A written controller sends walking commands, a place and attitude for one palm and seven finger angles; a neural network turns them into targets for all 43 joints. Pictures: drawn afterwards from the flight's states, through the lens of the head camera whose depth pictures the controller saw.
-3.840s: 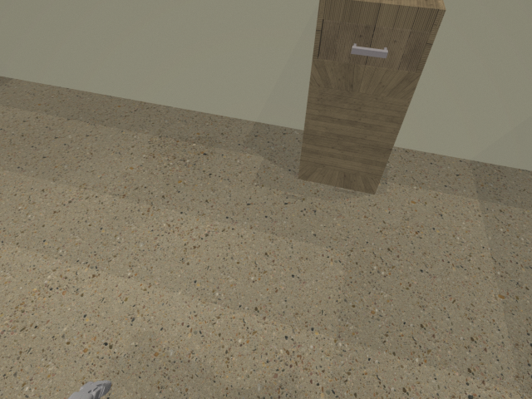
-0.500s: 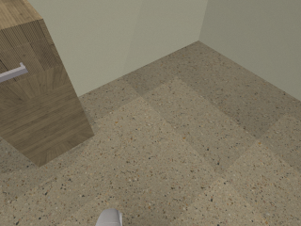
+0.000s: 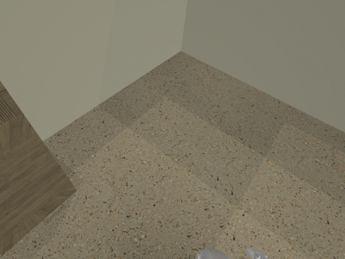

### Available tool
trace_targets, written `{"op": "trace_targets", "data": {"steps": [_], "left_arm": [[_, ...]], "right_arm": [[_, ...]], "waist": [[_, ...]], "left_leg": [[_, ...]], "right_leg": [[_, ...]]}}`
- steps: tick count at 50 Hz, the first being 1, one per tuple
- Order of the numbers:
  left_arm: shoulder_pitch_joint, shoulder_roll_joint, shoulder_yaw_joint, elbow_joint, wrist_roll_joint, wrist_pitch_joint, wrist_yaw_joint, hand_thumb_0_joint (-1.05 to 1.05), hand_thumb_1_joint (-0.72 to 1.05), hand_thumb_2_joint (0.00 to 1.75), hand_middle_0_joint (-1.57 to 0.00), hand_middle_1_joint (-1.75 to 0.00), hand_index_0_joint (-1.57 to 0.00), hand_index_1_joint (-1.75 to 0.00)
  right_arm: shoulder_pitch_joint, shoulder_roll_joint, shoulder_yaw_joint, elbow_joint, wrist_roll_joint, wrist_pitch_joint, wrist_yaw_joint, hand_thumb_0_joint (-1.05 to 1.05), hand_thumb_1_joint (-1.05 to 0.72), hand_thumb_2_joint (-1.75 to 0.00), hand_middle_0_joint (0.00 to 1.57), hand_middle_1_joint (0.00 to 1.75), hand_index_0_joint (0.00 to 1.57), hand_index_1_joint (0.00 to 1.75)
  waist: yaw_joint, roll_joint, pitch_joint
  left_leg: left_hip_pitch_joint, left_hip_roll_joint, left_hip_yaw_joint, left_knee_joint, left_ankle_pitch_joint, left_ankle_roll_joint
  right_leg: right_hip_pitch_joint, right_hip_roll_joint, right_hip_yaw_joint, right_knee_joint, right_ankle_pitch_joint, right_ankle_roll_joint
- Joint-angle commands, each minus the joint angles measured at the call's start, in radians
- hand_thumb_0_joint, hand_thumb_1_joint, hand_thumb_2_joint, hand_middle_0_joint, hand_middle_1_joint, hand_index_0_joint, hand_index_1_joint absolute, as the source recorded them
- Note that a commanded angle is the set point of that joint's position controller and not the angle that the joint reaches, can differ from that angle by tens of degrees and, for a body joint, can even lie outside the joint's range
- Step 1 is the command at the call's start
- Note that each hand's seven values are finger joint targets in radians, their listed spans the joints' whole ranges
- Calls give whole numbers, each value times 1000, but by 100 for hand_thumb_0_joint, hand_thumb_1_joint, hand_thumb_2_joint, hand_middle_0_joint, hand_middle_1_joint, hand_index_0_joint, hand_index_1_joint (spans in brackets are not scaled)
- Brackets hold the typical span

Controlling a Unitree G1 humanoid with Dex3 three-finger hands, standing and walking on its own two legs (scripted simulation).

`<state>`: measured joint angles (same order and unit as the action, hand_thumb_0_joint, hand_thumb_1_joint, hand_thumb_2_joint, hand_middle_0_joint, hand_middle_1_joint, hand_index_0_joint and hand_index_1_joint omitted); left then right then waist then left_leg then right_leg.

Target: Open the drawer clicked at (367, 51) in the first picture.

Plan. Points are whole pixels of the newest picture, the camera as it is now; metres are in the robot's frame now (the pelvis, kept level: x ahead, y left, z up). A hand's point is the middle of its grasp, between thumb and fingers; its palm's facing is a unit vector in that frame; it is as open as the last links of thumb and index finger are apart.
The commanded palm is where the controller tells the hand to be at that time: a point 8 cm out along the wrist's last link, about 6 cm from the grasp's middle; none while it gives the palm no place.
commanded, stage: walk to a spot facing it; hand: left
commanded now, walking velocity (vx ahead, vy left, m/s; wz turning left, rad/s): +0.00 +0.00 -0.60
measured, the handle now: out of the picture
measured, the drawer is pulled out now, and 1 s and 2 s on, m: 0.00 0.00 0.00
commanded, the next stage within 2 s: none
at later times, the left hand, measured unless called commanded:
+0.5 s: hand (132, 232) +0.20 +0.12 -0.15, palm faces -0.30 -0.92 -0.24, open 7.3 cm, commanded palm none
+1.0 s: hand (113, 232) +0.20 +0.17 -0.17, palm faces -0.54 -0.82 -0.19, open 7.3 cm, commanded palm none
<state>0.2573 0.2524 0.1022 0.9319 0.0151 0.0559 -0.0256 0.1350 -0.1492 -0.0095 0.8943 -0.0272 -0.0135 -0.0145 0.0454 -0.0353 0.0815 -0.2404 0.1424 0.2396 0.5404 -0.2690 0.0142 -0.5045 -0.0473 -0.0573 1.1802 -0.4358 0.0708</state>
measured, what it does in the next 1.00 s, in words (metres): steps on the spot, turning right: right foot, then left foot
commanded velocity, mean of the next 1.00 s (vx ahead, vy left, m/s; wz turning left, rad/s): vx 0.00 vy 0.00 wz -0.60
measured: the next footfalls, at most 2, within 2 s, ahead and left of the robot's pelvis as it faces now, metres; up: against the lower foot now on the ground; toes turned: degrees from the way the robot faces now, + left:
right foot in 0.24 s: +0.07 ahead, -0.15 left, +0.00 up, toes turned -17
left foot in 0.66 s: +0.11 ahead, +0.09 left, +0.00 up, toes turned -19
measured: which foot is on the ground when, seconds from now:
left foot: down 0.00-0.24, up 0.26-0.64, down 0.66-1.00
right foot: up 0.00-0.22, down 0.24-0.66, up 0.68-1.00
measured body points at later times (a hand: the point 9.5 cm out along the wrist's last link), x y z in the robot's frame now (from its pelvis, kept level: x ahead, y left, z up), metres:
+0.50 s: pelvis +0.03 -0.03 -0.01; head +0.06 -0.05 +0.44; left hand +0.22 +0.17 -0.14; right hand +0.01 -0.29 -0.15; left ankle +0.07 +0.12 -0.68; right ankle +0.04 -0.14 -0.74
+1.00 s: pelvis +0.03 +0.04 +0.00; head +0.07 +0.04 +0.45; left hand +0.23 +0.22 -0.15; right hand -0.07 -0.20 -0.12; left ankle +0.08 +0.10 -0.74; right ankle -0.09 -0.08 -0.66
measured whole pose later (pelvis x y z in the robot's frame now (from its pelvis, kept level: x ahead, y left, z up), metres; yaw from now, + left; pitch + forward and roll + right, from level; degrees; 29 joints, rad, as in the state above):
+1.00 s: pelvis +0.03 +0.04 +0.00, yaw -37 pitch +0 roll -3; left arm 0.22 0.25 0.11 0.93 0.02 0.10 -0.03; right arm 0.24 -0.17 -0.04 0.91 -0.03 0.00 -0.02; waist 0.00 -0.02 0.07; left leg -0.21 0.13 0.29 0.49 -0.28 0.04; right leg -0.43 -0.06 -0.03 1.02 -0.41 0.10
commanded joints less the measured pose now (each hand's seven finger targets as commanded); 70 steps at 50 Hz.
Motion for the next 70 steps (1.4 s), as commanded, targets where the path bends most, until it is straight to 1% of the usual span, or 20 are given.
{"op": "trace_targets", "data": {"steps": [1,10,11,12,13,15,20,26,31,33,34,39,48,56,58,59,60,61,63,70], "left_arm": [[-20,10,8,-92,6,2,-6,0,90,90,-20,-30,-20,-30],[-50,36,2,-120,11,-33,2,0,90,90,-20,-30,-20,-30],[24,107,13,-101,15,-49,10,0,90,90,-20,-30,-20,-30],[92,241,35,-85,20,-63,27,0,90,90,-20,-30,-20,-30],[123,279,43,-75,0,-56,41,0,90,90,-20,-30,-20,-30],[27,222,33,-94,-3,-48,51,0,90,90,-20,-30,-20,-30],[-121,159,5,-131,1,-47,48,0,90,90,-20,-30,-20,-30],[-92,176,11,-118,8,-34,39,0,90,90,-20,-30,-20,-30],[-157,161,14,-137,2,-17,35,0,90,90,-20,-30,-20,-30],[-131,52,-7,-168,-15,-10,21,0,90,90,-20,-30,-20,-30],[-141,76,2,-170,3,-6,18,0,90,90,-20,-30,-20,-30],[-55,76,26,-95,14,8,-9,0,90,90,-20,-30,-20,-30],[-147,30,3,-116,6,9,-7,0,90,90,-20,-30,-20,-30],[-118,20,-7,-114,3,-11,3,0,90,90,-20,-30,-20,-30],[-35,69,2,-89,7,-27,13,0,90,90,-20,-30,-20,-30],[26,178,20,-75,17,-43,26,0,90,90,-20,-30,-20,-30],[65,261,36,-64,7,-41,40,0,90,90,-20,-30,-20,-30],[73,237,32,-61,-2,-36,47,0,90,90,-20,-30,-20,-30],[-36,172,25,-85,-3,-33,52,0,90,90,-20,-30,-20,-30],[12,137,2,-56,-3,-86,30,0,90,90,-20,-30,-20,-30]], "right_arm": [[59,-206,-72,-41,5,-7,-10,0,-90,-90,20,30,20,30],[111,-250,-104,-21,-3,11,8,0,-90,-90,20,30,20,30],[137,-228,-98,-26,6,14,16,0,-90,-90,20,30,20,30],[119,-144,-70,-75,9,17,22,0,-90,-90,20,30,20,30],[82,-159,-67,-98,14,30,7,0,-90,-90,20,30,20,30],[76,-155,-65,-85,15,40,-3,0,-90,-90,20,30,20,30],[121,-171,-68,-39,5,53,-2,0,-90,-90,20,30,20,30],[49,-160,-67,-71,13,48,-5,0,-90,-90,20,30,20,30],[163,-156,-67,-47,23,27,-16,0,-90,-90,20,30,20,30],[175,-299,-91,-61,8,12,-19,0,-90,-90,20,30,20,30],[135,-327,-93,-82,4,18,-17,0,-90,-90,20,30,20,30],[3,-206,-66,-108,3,0,-27,0,-90,-90,20,30,20,30],[182,-224,-94,-23,3,5,-17,0,-90,-90,20,30,20,30],[155,-256,-110,3,0,12,0,0,-90,-90,20,30,20,30],[150,-239,-106,-2,8,17,7,0,-90,-90,20,30,20,30],[148,-172,-89,-32,14,25,10,0,-90,-90,20,30,20,30],[73,-134,-68,-83,11,34,10,0,-90,-90,20,30,20,30],[58,-156,-71,-87,13,47,0,0,-90,-90,20,30,20,30],[25,-166,-75,-70,6,57,5,0,-90,-90,20,30,20,30],[53,-177,-79,-31,-7,32,21,0,-90,-90,20,30,20,30]], "waist": [[-44,233,-70],[-34,161,-139],[6,7,-194],[40,-315,-218],[55,-269,-247],[11,-223,-205],[-60,-99,-161],[-30,-117,-130],[-89,-125,-167],[-94,327,-157],[-89,340,-103],[-23,188,-61],[-106,211,-85],[-83,251,-139],[-31,130,-179],[8,-171,-186],[34,-302,-173],[33,-204,-167],[2,-188,-84],[-24,-90,-80]], "left_leg": [[61,238,-97,-240,288,91],[80,251,22,33,351,17],[-46,202,62,240,250,-42],[-348,36,45,509,-321,-100],[-379,12,-119,657,-409,-102],[-399,31,-198,700,-300,-98],[-278,-5,-189,567,-126,-120],[-200,-57,-189,357,-157,-109],[68,-102,-173,-24,-18,-78],[211,251,-535,-311,-42,17],[74,365,-596,-340,-50,91],[34,161,-240,-275,120,51],[229,246,-171,-217,335,116],[182,276,-54,-91,433,79],[52,239,15,97,333,-7],[-215,126,46,309,-60,-75],[-390,15,-47,510,-386,-104],[-387,23,-167,599,-348,-91],[-429,29,-205,634,-203,-94],[-408,2,-192,531,-32,-129]], "right_leg": [[-34,-47,-5,-100,57,8],[250,9,-77,-610,188,-44],[443,-64,27,-736,358,-82],[584,-328,427,-791,761,-191],[542,-403,464,-774,974,-282],[478,-305,373,-772,812,-264],[330,-177,235,-786,672,-219],[263,-168,365,-822,467,-245],[144,-102,403,-733,397,-171],[-120,117,180,-393,-19,-51],[-116,90,123,-177,-129,-25],[-93,38,97,88,92,11],[-68,-20,12,-187,-5,25],[139,13,-56,-502,24,-30],[365,-2,-33,-741,258,-63],[545,-220,272,-846,480,-144],[526,-377,468,-834,789,-245],[481,-360,399,-834,689,-280],[414,-253,377,-908,319,-232],[459,-160,298,-907,375,-218]]}}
